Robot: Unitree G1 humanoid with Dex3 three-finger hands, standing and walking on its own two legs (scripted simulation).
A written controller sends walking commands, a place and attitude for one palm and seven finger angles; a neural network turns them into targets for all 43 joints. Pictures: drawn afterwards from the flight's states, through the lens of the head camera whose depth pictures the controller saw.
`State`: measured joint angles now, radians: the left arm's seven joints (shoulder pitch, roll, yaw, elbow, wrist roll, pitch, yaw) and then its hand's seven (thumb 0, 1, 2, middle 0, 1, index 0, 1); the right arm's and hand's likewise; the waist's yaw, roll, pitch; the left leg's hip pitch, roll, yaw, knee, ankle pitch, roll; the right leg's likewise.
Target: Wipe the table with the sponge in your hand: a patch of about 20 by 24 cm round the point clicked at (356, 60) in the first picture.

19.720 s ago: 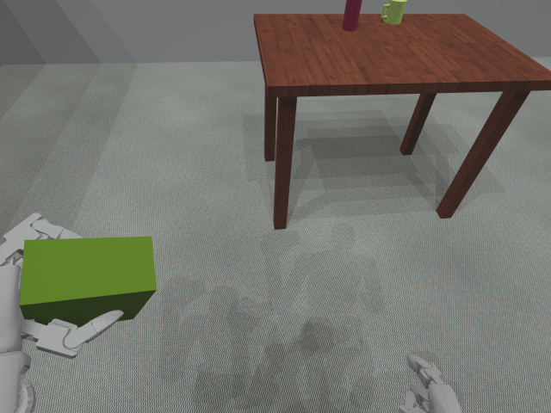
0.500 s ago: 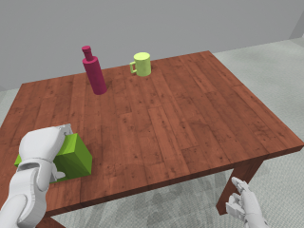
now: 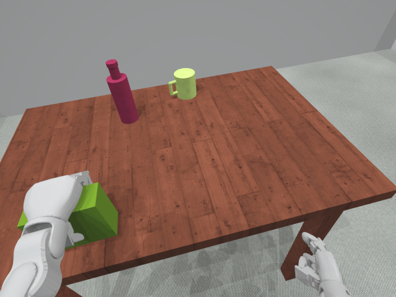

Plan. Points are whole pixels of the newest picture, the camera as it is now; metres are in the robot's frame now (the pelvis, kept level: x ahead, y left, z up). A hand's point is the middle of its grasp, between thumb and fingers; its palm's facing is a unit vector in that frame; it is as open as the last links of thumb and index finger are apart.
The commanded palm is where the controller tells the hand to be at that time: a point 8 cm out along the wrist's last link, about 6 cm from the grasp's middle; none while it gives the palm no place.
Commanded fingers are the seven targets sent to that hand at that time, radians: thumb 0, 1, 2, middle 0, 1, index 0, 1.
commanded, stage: lower the sponge onto the table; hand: left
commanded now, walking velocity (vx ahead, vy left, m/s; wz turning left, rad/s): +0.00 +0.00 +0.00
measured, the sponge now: (78, 222) +0.22 +0.30 +0.04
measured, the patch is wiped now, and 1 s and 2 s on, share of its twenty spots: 0.00 0.15 0.45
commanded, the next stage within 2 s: wipe forward along the first lane in 0.58 s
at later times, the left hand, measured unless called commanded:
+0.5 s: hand (77, 218) +0.22 +0.29 +0.06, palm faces -0.02 -0.06 -1.00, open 10.1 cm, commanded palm +0.20 +0.27 +0.12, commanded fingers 0.00 0.10 1.30 -1.20 -1.60 -1.20 -1.60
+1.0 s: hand (79, 205) +0.25 +0.30 +0.06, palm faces -0.03 -0.03 -1.00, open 10.1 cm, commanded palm +0.23 +0.29 +0.10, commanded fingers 0.00 0.10 1.30 -1.20 -1.60 -1.20 -1.60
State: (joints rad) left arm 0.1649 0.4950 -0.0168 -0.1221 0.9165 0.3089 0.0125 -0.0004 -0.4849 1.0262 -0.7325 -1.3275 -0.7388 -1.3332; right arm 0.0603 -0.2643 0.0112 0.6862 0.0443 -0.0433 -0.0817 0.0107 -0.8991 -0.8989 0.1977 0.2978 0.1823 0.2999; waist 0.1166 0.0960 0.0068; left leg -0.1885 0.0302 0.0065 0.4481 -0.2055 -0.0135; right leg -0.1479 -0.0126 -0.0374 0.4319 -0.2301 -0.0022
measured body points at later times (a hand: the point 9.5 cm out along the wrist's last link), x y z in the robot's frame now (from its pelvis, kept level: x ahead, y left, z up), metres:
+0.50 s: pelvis +0.00 +0.00 +0.00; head -0.01 -0.04 +0.45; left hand +0.21 +0.29 +0.12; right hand +0.24 -0.22 -0.08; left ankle +0.03 +0.13 -0.74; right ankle +0.01 -0.12 -0.74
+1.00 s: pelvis +0.00 -0.01 +0.00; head -0.01 -0.04 +0.44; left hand +0.24 +0.30 +0.12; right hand +0.23 -0.22 -0.09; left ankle +0.03 +0.13 -0.74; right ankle +0.01 -0.12 -0.74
